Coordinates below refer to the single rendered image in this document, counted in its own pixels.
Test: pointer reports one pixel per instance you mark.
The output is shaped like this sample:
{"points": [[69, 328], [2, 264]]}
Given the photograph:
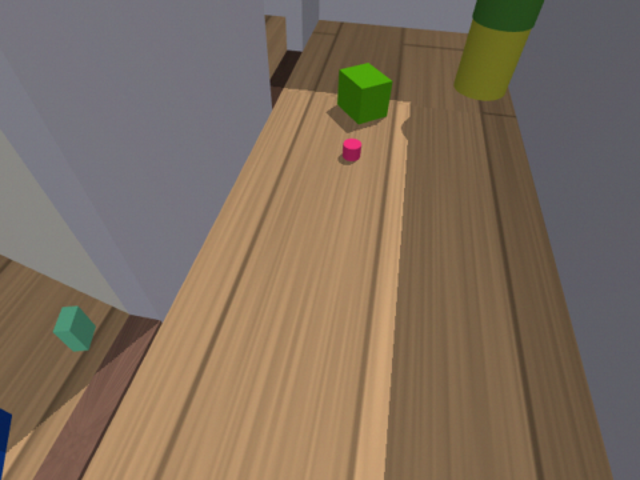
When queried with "potted plant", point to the potted plant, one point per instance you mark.
{"points": [[497, 36]]}

